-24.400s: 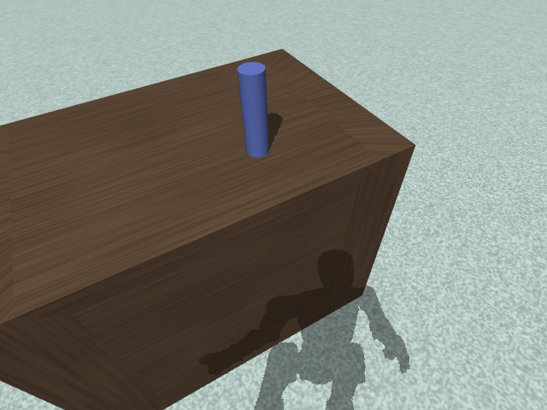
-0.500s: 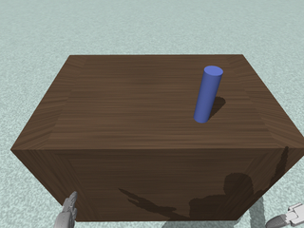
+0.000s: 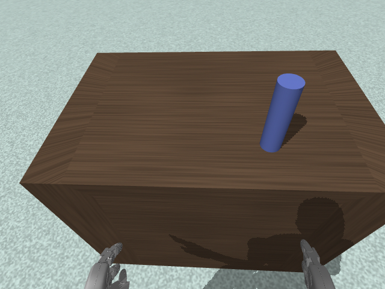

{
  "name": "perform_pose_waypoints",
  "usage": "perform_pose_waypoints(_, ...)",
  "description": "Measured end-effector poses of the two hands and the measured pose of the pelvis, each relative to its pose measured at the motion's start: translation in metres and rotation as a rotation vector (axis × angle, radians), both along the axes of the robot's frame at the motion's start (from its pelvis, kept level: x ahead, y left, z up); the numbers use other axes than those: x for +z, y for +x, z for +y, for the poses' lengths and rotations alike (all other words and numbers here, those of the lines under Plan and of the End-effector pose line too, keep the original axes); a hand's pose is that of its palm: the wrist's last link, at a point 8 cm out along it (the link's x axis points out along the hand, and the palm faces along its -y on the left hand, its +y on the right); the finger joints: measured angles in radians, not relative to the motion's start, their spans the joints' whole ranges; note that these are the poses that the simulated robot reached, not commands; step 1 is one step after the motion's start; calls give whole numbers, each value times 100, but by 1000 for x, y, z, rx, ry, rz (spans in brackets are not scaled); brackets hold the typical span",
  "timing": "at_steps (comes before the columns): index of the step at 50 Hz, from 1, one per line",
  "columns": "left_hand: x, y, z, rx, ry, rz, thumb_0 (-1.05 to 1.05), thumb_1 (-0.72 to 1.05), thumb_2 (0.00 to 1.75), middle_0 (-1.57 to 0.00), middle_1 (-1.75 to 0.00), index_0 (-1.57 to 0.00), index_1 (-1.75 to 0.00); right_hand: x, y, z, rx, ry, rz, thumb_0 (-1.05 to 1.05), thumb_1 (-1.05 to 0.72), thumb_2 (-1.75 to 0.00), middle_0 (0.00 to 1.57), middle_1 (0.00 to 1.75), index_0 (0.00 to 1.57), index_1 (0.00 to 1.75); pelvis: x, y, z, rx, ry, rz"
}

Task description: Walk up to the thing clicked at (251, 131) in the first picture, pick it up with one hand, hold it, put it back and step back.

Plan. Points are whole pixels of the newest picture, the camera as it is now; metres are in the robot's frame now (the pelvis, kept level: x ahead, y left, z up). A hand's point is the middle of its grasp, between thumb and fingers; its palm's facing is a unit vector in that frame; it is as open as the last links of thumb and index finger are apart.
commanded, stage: home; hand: right
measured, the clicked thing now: (279, 117) +0.49 -0.18 +0.08
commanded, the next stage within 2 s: none
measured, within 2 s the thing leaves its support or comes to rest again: neither
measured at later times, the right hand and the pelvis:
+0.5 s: hand (299, 285) +0.18 -0.20 -0.12, palm faces -0.04 +0.95 -0.30, open 17.6 cm; pelvis +0.02 +0.00 +0.00, yaw +0 degrees
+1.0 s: hand out of the picture +0.04 -0.26 -0.14, palm faces -0.07 +0.93 -0.36, open 17.5 cm; pelvis -0.02 +0.00 +0.01, yaw +1 degrees
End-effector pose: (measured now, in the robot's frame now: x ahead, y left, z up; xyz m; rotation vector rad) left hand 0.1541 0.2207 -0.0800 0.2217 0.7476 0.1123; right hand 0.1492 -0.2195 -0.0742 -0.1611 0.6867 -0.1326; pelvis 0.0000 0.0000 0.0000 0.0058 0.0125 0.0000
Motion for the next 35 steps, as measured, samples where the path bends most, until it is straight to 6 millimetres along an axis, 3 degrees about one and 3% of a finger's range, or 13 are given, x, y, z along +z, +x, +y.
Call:
perform_pose_waypoints(10,-20,-14,11,34,-2,124,1,90,89,-20,-30,-20,-30,0,20,-10,-24,-55,37,-1,57,-3,5,5,6,5,-1,14,-1,6,1,14)
perform_pose_waypoints(21,-21,-10,20,26,25,168,1,91,90,-20,-30,-20,-30,-7,31,-4,32,-57,75,-1,57,-3,5,5,6,5,-2,23,0,8,-2,19)
perform_pose_waypoints(27,-22,-22,49,39,79,212,1,90,90,-20,-30,-20,-30,-19,3,-44,49,-139,221,-1,56,-3,5,5,6,5,-4,20,-1,10,-8,-11)
perform_pose_waypoints(35,-25,-62,78,72,127,328,1,91,90,-20,-30,-20,-30,-19,-54,-85,-12,-210,386,-1,57,-3,5,5,6,5,1,6,-3,13,-11,-48)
